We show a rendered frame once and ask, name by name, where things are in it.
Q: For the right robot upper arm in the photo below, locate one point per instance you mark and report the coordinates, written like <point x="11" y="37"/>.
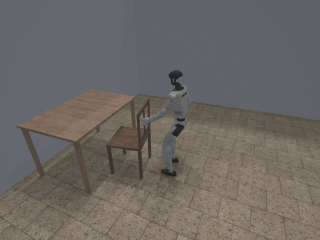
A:
<point x="188" y="97"/>

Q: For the table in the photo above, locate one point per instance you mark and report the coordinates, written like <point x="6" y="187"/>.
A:
<point x="73" y="120"/>

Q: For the robot right shin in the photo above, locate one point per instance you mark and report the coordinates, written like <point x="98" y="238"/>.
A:
<point x="173" y="148"/>

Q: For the humanoid robot torso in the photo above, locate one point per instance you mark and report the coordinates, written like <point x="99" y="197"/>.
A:
<point x="180" y="108"/>

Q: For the chair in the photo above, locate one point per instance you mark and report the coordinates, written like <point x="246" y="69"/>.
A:
<point x="132" y="138"/>

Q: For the left robot upper arm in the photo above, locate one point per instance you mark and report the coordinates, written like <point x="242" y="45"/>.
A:
<point x="170" y="99"/>

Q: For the left robot forearm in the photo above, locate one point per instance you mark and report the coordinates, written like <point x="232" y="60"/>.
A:
<point x="160" y="114"/>

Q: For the robot left hand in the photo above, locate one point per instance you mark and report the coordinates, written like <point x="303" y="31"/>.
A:
<point x="145" y="121"/>

